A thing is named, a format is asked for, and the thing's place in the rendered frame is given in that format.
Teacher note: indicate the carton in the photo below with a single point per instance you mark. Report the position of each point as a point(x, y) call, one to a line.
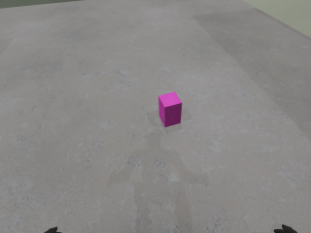
point(170, 109)

